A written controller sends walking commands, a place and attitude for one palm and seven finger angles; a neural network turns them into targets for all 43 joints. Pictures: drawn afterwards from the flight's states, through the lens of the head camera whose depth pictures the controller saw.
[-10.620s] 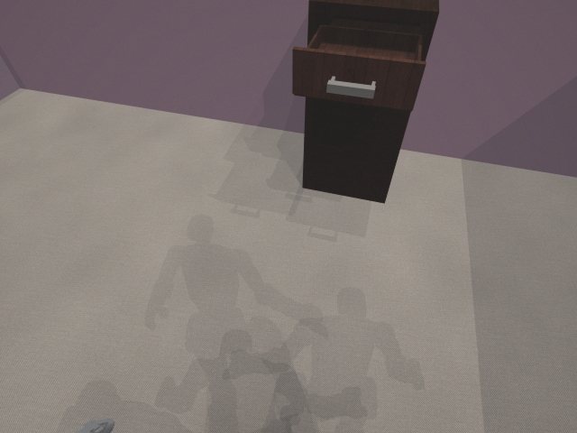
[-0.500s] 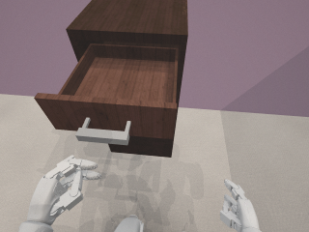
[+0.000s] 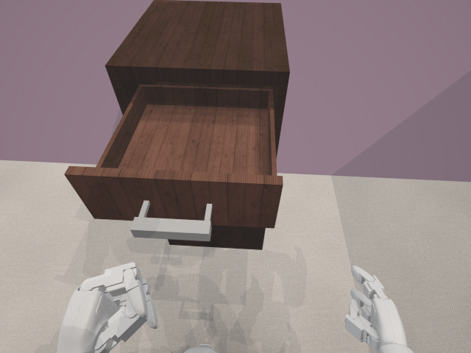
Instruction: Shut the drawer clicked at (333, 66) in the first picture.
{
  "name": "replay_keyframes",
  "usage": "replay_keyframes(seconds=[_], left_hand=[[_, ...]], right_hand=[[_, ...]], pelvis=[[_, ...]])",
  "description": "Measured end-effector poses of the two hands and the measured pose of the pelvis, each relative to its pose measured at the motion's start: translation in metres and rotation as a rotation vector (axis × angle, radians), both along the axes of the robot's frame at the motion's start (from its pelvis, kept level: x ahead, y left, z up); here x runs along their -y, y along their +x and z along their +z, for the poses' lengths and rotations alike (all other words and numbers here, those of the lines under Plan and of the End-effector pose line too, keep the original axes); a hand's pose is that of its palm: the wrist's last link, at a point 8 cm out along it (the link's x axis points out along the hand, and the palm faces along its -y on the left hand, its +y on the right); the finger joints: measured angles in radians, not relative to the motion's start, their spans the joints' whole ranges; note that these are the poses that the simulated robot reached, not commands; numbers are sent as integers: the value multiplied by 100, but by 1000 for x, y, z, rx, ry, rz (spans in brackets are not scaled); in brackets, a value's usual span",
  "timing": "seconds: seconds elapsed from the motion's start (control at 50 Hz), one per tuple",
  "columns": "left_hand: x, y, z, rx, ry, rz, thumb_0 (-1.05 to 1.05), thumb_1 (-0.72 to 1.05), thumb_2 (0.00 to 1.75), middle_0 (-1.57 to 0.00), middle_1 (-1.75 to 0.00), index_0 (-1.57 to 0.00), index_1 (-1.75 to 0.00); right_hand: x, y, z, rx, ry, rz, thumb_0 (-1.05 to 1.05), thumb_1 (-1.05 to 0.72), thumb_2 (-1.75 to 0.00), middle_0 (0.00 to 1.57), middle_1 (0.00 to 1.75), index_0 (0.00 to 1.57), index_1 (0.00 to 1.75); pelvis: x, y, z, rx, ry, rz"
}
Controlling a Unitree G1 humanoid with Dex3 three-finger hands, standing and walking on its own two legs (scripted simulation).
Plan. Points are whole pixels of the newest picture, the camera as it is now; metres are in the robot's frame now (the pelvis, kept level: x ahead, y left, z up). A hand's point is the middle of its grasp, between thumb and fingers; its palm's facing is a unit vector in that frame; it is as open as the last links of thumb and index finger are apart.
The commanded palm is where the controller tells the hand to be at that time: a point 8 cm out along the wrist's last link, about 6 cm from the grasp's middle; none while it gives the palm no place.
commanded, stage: raise the hand and make a fist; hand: left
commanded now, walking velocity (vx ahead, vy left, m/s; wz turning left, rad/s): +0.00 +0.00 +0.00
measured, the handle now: (174, 218) +0.34 +0.14 +0.04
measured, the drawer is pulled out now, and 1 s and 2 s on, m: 0.30 0.30 0.30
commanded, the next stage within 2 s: bring the fist close to the handle in 0.72 s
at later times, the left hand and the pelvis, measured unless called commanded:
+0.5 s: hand (151, 307) +0.16 +0.11 +0.14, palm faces -0.02 -1.00 -0.02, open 3.2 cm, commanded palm +0.12 +0.16 +0.14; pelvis +0.00 +0.00 +0.01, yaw +0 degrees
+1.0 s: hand (162, 304) +0.17 +0.10 +0.12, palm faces +0.02 -1.00 -0.04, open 3.3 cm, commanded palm +0.13 +0.16 +0.12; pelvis +0.01 -0.03 +0.01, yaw +1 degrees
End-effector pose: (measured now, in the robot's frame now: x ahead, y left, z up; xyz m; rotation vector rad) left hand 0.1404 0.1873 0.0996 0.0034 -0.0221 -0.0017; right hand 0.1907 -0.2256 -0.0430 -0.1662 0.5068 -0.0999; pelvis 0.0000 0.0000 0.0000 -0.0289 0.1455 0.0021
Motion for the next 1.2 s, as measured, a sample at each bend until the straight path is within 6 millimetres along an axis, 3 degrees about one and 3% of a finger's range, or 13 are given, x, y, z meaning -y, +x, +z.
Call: replay_keyframes(seconds=[0.12,0.24,0.4,0.56,0.9,1.2], left_hand=[[7,0,14,8,-10,-9,1,90,90,-131,-151,-132,-151],[9,-3,26,6,4,-9,1,90,90,-137,-157,-137,-157],[14,-1,40,30,14,-15,1,90,90,-139,-160,-140,-159],[22,-3,36,-12,16,-13,1,90,90,-140,-160,-140,-160],[27,4,35,-4,46,15,1,90,90,-140,-160,-140,-160],[29,15,5,-21,34,-1,1,90,90,-140,-160,-140,-160]], right_hand=[[-33,11,11,46,54,73,2,-90,-89,20,30,20,30],[-44,5,12,29,71,99,2,-90,-89,20,30,20,30],[-28,-14,6,-13,54,72,2,-90,-89,20,30,20,30],[-5,-25,5,-29,36,21,2,-90,-89,20,30,20,30],[15,-5,5,-3,50,29,2,-90,-89,20,30,20,30],[29,-4,-5,-49,16,25,2,-90,-89,20,30,20,30]], pelvis=[[-7,0,3,26,-6,3],[-10,0,6,50,-6,4],[-8,0,9,68,-3,4],[0,1,11,71,7,-3],[23,11,13,64,21,4],[29,10,7,26,25,10]])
